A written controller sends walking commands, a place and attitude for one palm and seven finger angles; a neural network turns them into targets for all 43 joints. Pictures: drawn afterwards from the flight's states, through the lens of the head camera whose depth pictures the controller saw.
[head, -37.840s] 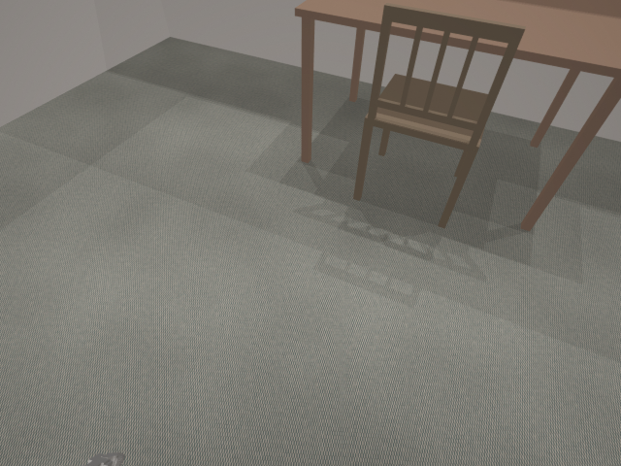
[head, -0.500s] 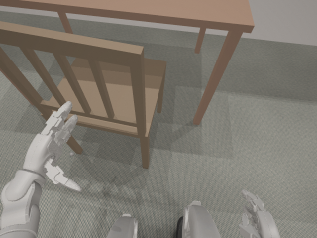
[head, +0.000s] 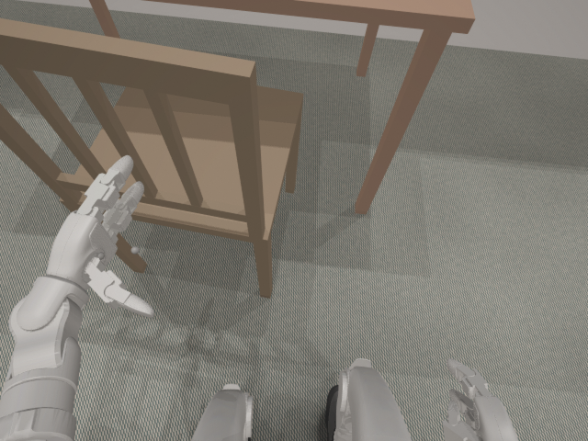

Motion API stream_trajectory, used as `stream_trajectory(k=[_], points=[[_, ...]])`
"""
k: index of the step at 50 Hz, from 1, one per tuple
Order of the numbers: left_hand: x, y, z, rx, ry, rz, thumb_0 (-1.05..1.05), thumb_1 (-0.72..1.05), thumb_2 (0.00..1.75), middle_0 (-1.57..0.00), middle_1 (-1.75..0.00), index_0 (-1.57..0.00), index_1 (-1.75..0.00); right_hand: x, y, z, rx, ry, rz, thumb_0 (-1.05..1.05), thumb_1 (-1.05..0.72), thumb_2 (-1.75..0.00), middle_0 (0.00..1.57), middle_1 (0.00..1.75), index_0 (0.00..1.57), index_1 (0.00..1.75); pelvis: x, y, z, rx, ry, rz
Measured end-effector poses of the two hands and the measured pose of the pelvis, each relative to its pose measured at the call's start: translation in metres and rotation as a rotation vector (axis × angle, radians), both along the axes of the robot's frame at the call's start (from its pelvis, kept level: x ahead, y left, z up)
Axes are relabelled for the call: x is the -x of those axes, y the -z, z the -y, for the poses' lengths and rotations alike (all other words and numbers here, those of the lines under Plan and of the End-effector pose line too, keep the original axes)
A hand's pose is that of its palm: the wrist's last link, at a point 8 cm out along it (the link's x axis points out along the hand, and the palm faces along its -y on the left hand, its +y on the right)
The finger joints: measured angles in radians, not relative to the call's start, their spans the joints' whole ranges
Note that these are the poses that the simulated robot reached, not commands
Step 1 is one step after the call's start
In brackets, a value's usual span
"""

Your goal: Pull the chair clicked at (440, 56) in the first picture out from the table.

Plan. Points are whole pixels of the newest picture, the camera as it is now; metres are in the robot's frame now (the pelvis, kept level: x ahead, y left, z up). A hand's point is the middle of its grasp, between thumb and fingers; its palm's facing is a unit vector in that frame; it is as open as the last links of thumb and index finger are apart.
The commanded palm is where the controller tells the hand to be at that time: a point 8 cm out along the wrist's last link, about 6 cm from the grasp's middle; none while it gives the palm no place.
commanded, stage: aim the fingers beside a spindle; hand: left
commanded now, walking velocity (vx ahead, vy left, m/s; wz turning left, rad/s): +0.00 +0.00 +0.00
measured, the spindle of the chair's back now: (124, 145) +0.53 +0.27 +0.01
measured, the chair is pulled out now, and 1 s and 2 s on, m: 0.17 0.17 0.17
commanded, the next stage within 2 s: push the fingers through the gap in 0.72 s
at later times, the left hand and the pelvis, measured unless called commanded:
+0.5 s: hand (141, 244) +0.36 +0.20 +0.02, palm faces -0.19 -0.98 -0.06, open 16.9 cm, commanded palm +0.34 +0.25 +0.03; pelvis +0.00 +0.00 +0.00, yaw +0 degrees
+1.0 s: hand (137, 243) +0.36 +0.21 +0.02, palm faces -0.20 -0.98 -0.05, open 16.9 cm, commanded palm +0.35 +0.26 +0.03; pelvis +0.00 +0.00 +0.00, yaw +0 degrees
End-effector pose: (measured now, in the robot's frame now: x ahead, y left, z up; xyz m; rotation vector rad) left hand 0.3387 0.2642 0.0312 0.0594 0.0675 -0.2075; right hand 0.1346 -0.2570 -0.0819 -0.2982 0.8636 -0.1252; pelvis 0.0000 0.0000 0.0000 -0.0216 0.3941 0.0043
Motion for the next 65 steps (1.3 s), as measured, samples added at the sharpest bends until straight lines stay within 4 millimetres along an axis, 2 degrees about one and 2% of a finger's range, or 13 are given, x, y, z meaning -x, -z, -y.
stream_trajectory(k=[13, 22, 38, 45, 54, 65], points=[[-0.018, 0.006, 0.007, -0.003, 0.008, -0.003, -0.01, -0.49, 0.30, -0.06, -0.08, -0.06, -0.08, 0.010, 0.008, 0.002, -0.006, 0.023, -0.043, 0.01, -0.90, -0.90, 0.20, 0.30, 0.20, 0.30, 0.002, 0.004, 0.000, -0.002, 0.006, -0.019], [-0.011, 0.004, 0.005, -0.011, -0.013, -0.010, -0.01, -0.49, 0.30, -0.06, -0.09, -0.06, -0.08, 0.011, 0.006, 0.001, -0.020, 0.030, -0.057, 0.01, -0.90, -0.90, 0.20, 0.30, 0.20, 0.30, -0.001, 0.000, 0.001, -0.005, 0.009, -0.017], [-0.005, 0.004, 0.008, -0.002, -0.002, 0.003, -0.01, -0.49, 0.30, -0.06, -0.09, -0.06, -0.08, -0.006, 0.000, 0.002, -0.005, 0.013, -0.016, 0.01, -0.90, -0.90, 0.20, 0.30, 0.20, 0.30, -0.003, -0.001, 0.000, -0.001, 0.003, -0.008], [-0.003, 0.005, 0.000, -0.002, -0.015, -0.001, -0.01, -0.49, 0.30, -0.06, -0.09, -0.06, -0.08, -0.008, 0.001, -0.001, -0.006, 0.001, -0.010, 0.01, -0.90, -0.90, 0.20, 0.30, 0.20, 0.30, -0.002, 0.001, 0.000, 0.001, 0.001, -0.007], [-0.020, 0.006, 0.002, 0.006, 0.008, 0.016, -0.01, -0.50, 0.30, -0.06, -0.08, -0.06, -0.08, 0.001, 0.008, -0.001, 0.008, 0.005, -0.038, 0.01, -0.90, -0.90, 0.20, 0.30, 0.20, 0.30, 0.002, 0.005, -0.002, 0.006, -0.004, -0.016], [-0.047, 0.007, 0.009, 0.005, -0.004, 0.002, -0.01, -0.50, 0.30, -0.06, -0.09, -0.06, -0.08, 0.027, 0.013, 0.000, 0.003, 0.045, -0.108, 0.01, -0.90, -0.90, 0.20, 0.30, 0.20, 0.30, 0.004, 0.005, -0.003, 0.002, 0.007, -0.029]])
